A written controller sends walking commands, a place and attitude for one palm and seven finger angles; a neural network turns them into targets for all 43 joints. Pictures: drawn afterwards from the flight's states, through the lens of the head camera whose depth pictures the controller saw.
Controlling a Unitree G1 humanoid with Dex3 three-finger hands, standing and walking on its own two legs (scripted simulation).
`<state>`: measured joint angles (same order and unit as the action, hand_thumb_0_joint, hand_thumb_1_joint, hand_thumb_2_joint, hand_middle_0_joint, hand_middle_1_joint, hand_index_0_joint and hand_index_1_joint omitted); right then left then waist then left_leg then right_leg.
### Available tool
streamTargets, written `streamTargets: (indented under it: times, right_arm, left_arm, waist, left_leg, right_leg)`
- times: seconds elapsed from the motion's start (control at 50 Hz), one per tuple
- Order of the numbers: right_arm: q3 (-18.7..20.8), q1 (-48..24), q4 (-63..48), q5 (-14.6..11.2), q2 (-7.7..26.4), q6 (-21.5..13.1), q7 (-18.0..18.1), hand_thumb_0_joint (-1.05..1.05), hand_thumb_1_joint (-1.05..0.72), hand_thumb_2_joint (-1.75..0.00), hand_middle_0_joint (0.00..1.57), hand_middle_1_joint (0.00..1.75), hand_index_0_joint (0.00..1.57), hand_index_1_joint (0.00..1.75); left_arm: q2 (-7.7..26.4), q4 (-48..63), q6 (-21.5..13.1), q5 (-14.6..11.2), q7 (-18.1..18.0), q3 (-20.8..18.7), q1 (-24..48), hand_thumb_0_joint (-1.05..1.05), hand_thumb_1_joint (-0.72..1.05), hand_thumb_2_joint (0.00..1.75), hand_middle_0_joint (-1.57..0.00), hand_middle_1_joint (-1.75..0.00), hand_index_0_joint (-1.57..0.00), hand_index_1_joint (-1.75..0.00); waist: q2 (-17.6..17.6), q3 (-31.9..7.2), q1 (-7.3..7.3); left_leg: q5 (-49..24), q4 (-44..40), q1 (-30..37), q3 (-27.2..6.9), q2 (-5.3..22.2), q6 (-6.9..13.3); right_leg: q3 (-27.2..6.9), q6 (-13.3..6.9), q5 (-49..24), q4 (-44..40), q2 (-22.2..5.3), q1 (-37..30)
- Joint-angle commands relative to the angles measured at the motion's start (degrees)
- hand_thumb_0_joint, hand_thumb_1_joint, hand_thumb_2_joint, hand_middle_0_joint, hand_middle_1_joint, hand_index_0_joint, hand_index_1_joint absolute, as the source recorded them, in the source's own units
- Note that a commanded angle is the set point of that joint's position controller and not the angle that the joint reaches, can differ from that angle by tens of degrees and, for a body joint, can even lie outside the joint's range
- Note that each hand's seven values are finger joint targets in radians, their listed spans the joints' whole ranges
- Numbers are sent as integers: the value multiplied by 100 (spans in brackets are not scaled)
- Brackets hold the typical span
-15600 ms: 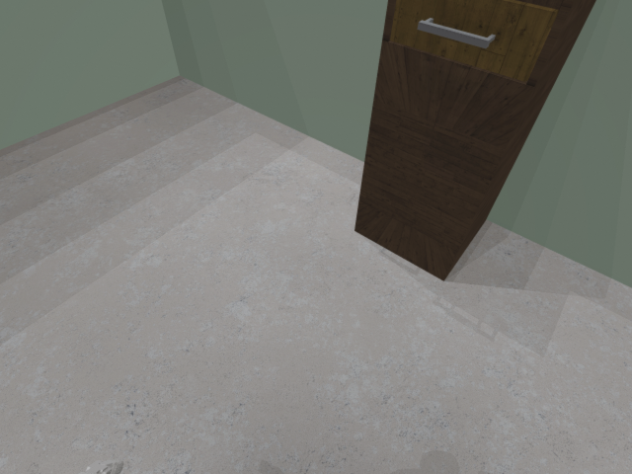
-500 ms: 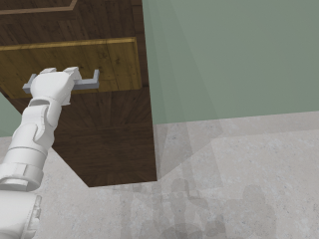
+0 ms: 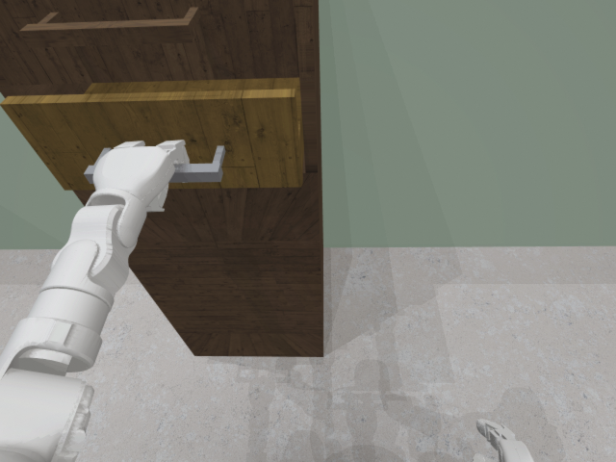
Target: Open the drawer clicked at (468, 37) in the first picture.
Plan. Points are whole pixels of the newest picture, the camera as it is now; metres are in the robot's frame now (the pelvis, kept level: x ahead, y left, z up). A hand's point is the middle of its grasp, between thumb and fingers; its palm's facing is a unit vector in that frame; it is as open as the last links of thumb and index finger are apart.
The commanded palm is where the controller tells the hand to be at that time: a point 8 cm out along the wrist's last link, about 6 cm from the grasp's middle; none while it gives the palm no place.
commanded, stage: pull the drawer open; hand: left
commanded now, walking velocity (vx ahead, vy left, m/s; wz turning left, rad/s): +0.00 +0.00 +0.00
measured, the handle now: (158, 163) +0.47 +0.23 +0.14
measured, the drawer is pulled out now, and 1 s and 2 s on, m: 0.04 0.22 0.30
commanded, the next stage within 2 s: open the thumb to release the handle in 1.62 s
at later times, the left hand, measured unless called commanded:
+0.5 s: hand (146, 228) +0.37 +0.23 +0.12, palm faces +0.06 -0.08 -0.99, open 5.3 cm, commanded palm +0.32 +0.24 +0.18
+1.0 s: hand (107, 328) +0.24 +0.22 +0.12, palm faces +0.05 -0.10 -0.99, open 5.4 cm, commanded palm +0.20 +0.23 +0.18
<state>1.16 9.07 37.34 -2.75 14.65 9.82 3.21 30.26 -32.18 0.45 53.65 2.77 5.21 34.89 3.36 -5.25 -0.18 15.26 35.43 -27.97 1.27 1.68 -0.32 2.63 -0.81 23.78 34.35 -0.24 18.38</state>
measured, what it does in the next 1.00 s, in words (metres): stands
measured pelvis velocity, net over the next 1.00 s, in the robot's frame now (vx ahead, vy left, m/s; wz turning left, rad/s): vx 0.00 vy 0.00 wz -0.01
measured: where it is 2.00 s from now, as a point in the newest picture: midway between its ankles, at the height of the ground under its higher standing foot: outside the picture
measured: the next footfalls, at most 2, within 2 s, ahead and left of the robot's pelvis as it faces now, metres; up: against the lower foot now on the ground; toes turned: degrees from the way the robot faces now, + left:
none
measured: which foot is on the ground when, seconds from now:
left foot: down 0.00-1.00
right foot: down 0.00-1.00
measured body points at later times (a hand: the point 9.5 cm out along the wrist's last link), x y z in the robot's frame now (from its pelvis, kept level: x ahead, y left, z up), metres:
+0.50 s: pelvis +0.00 +0.01 +0.00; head +0.02 -0.02 +0.45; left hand +0.36 +0.23 +0.17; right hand +0.11 -0.26 -0.12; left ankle +0.02 +0.13 -0.72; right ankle -0.07 -0.11 -0.72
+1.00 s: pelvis +0.00 +0.00 +0.01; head +0.00 -0.05 +0.46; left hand +0.23 +0.23 +0.17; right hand +0.24 -0.21 -0.08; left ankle +0.02 +0.13 -0.72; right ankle -0.07 -0.11 -0.72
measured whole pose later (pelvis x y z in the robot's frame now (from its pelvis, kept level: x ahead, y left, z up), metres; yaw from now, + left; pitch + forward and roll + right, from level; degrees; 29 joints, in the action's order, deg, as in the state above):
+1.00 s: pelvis +0.00 +0.00 +0.01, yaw +0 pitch +2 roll +1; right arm -1.5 2.1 34.1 -0.7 14.0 6.7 0.5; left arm 29.6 19.0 4.9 48.9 -0.4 0.5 -15.0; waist 5.4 -3.1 -5.4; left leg 13.6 29.8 -18.1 1.8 1.4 -0.8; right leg 2.1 -0.9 22.2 29.4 -0.4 9.1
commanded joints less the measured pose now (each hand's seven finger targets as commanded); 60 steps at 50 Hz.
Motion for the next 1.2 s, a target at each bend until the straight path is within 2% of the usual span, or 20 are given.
streamTargets:
  times: [0.0,0.04,0.08,0.12,0.16,0.18,0.24,0.3,0.38,0.44,0.48,0.54,0.6,0.64,0.74,0.88,0.94,1.0,1.14,1.18]
  right_arm:
    - [312,210,-518,35,797,-110,82,0,-90,-90,20,30,20,30]
    - [343,265,-503,40,774,-127,80,0,-90,-90,20,30,20,30]
    - [362,273,-554,49,806,-117,71,0,-90,-90,20,30,20,30]
    - [387,206,-641,39,761,-134,28,0,-90,-90,20,30,20,30]
    - [387,155,-731,29,776,-142,-18,0,-90,-90,20,30,20,30]
    - [401,106,-751,41,806,-143,-33,0,-90,-90,20,30,20,30]
    - [402,1,-842,18,794,-189,-86,0,-90,-90,20,30,20,30]
    - [387,-153,-943,-3,776,-262,-130,0,-90,-90,20,30,20,30]
    - [342,-344,-957,-13,812,-326,-111,0,-90,-90,20,30,20,30]
    - [298,-492,-1048,-12,739,-412,-132,0,-90,-90,20,30,20,30]
    - [266,-606,-1076,13,764,-446,-153,0,-90,-90,20,30,20,30]
    - [194,-777,-1157,18,695,-494,-174,0,-90,-90,20,30,20,30]
    - [136,-950,-1161,43,681,-508,-180,0,-90,-90,20,30,20,30]
    - [112,-1033,-1210,60,610,-526,-217,0,-90,-90,20,30,20,30]
    - [45,-1200,-1244,134,540,-546,-309,0,-90,-90,20,30,20,30]
    - [-29,-1403,-1207,204,508,-553,-256,0,-90,-90,20,30,20,30]
    - [-55,-1439,-1185,220,485,-551,-213,0,-90,-90,20,30,20,30]
    - [-68,-1468,-1246,239,445,-624,-192,0,-90,-90,20,30,20,30]
    - [-48,-1439,-1354,245,522,-704,-188,0,-90,-90,20,30,20,30]
    - [-51,-1510,-1404,229,564,-727,-164,0,-90,-90,20,30,20,30]
  left_arm:
    - [1659,860,-270,-8,-252,-838,2729,0,90,90,-40,-135,-40,-135]
    - [1506,869,-374,-9,-307,-725,2822,0,90,90,-40,-135,-40,-135]
    - [1746,847,-421,-12,-359,-1015,2355,0,90,90,-40,-135,-40,-135]
    - [1558,1154,-464,-71,-419,-951,2018,0,90,90,-40,-135,-40,-135]
    - [1652,1386,-424,-143,-463,-1118,1500,0,90,90,-40,-135,-40,-135]
    - [1741,1495,-397,-150,-480,-1243,1300,0,90,90,-40,-135,-40,-135]
    - [1738,2034,-238,-197,-562,-1322,717,0,90,90,-40,-135,-40,-135]
    - [1572,2485,-28,-277,-616,-1270,63,0,90,90,-40,-135,-40,-135]
    - [1741,2823,271,-289,-625,-1454,-367,0,90,90,-40,-135,-40,-135]
    - [1436,3333,431,-313,-618,-1266,-860,0,90,90,-40,-135,-40,-135]
    - [1540,3604,511,-390,-595,-1440,-1359,0,90,90,-40,-135,-40,-135]
    - [1277,4066,636,-406,-547,-1279,-1735,0,90,90,-40,-135,-40,-135]
    - [1387,4367,709,-400,-519,-1442,-2139,0,90,90,-40,-135,-40,-135]
    - [1112,4759,747,-387,-513,-1278,-2516,0,90,90,-40,-135,-40,-135]
    - [931,5605,766,-394,-523,-1239,-3419,0,90,90,-40,-135,-40,-135]
    - [1235,6250,623,-474,-573,-1668,-4184,0,90,90,-40,-135,-40,-135]
    - [1158,6258,513,-462,-603,-1643,-4267,0,90,90,-40,-135,-40,-135]
    - [1047,6551,389,-527,-671,-1633,-4686,0,90,90,-40,-135,-40,-135]
    - [1211,6877,219,-703,-860,-2084,-5949,0,90,90,-40,-135,-40,-135]
    - [1380,6942,218,-763,-952,-2338,-6289,0,90,90,-40,-135,-40,-135]
  waist:
    - [-260,-1890,179]
    - [-102,-1911,210]
    - [-284,-2037,91]
    - [-168,-2039,26]
    - [-116,-2023,-75]
    - [-323,-2118,-108]
    - [-52,-2001,-179]
    - [-120,-1884,-220]
    - [-117,-1654,-255]
    - [40,-1616,-310]
    - [-37,-1668,-379]
    - [-39,-1545,-398]
    - [-168,-1413,-444]
    - [-28,-1413,-466]
    - [-17,-1300,-523]
    - [-56,-1096,-585]
    - [-92,-829,-576]
    - [-68,-951,-628]
    - [-352,-668,-698]
    - [-218,-703,-749]
  left_leg:
    - [-2299,91,1661,109,-351,353]
    - [-2192,88,1711,110,-342,353]
    - [-2171,64,1612,101,-343,365]
    - [-2205,48,1624,124,-342,372]
    - [-2189,-20,1564,118,-339,362]
    - [-2240,-30,1518,136,-331,372]
    - [-2234,-119,1563,151,-312,354]
    - [-2177,-222,1613,163,-300,360]
    - [-2062,-348,1658,175,-263,337]
    - [-2283,-403,1909,126,-241,317]
    - [-2476,-409,1948,133,-240,313]
    - [-2656,-458,2048,108,-231,285]
    - [-2764,-485,2088,134,-223,270]
    - [-3029,-491,2256,107,-206,254]
    - [-3334,-507,2387,108,-200,233]
    - [-2925,-488,2318,181,-287,219]
    - [-2573,-518,2186,164,-317,201]
    - [-2434,-466,2238,166,-322,214]
    - [-2076,-375,1855,196,-331,179]
    - [-1906,-309,1823,212,-332,161]
  right_leg:
    - [-156,-41,-3329,-237,220,29]
    - [-145,-51,-3138,-244,227,167]
    - [-162,-63,-3119,-247,244,-46]
    - [-166,-55,-3224,-219,249,-59]
    - [-147,-65,-3187,-224,263,-177]
    - [-166,-55,-3267,-238,255,-348]
    - [-144,-49,-3196,-241,274,-338]
    - [-132,-30,-3044,-317,273,-403]
    - [-114,-35,-2745,-436,299,-397]
    - [-57,-31,-2682,-425,307,-333]
    - [-82,-33,-2878,-468,292,-550]
    - [-22,8,-2928,-462,275,-525]
    - [-44,30,-3084,-525,247,-622]
    - [-5,31,-3090,-531,254,-591]
    - [30,50,-3325,-591,221,-701]
    - [-39,62,-3657,-685,158,-896]
    - [-34,81,-3481,-701,152,-719]
    - [-49,89,-3444,-693,113,-740]
    - [-91,176,-3740,-602,33,-708]
    - [-192,161,-3673,-607,33,-719]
